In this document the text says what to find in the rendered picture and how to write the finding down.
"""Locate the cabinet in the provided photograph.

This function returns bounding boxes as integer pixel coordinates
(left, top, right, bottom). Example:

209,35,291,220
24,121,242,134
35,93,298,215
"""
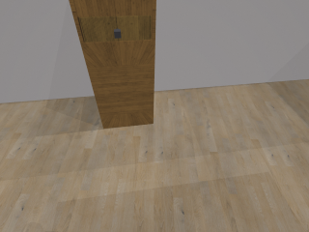
69,0,156,129

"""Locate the handle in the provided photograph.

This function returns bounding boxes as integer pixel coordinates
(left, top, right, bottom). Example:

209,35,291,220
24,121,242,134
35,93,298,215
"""
114,28,122,39

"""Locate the drawer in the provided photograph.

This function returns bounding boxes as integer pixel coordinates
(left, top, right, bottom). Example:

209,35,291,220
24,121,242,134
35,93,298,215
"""
78,15,152,43

